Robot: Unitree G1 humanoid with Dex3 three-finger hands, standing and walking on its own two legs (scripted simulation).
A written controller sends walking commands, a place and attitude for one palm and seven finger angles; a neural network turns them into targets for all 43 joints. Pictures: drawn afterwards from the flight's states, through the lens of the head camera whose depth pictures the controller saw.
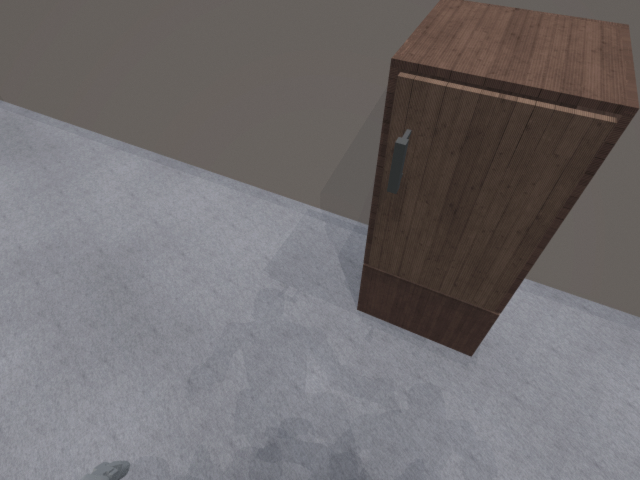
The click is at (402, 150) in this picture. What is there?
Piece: cupboard door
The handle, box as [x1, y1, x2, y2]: [387, 129, 411, 193]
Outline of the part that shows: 408,129 402,137 398,137 394,146 387,191 394,193 398,189 402,174 401,172 408,141 407,138 411,130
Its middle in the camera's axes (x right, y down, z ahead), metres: +0.17 -0.17 +0.84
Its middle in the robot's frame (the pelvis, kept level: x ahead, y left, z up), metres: +0.74 -0.13 -0.04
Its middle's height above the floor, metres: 0.73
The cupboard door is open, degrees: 0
